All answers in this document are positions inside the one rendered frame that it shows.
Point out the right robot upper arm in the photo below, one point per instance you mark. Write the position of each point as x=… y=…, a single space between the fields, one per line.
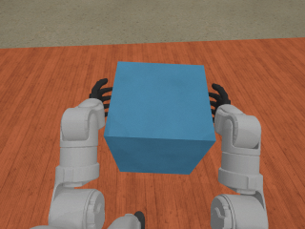
x=237 y=212

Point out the left robot hand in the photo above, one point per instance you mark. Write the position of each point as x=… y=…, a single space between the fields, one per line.
x=97 y=92

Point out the right robot hand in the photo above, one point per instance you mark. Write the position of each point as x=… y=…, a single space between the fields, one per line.
x=221 y=99

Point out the carton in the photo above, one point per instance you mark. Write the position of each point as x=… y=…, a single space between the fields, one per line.
x=160 y=118

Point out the right robot forearm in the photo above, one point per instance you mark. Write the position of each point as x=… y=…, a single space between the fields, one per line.
x=240 y=157

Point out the robot left foot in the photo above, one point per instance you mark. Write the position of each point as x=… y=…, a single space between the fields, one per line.
x=141 y=219

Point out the left robot upper arm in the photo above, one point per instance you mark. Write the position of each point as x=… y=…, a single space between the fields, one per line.
x=76 y=209

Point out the left robot forearm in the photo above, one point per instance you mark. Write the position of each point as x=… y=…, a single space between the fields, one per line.
x=78 y=140

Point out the left robot thigh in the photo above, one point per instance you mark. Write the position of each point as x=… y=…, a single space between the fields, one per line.
x=125 y=222

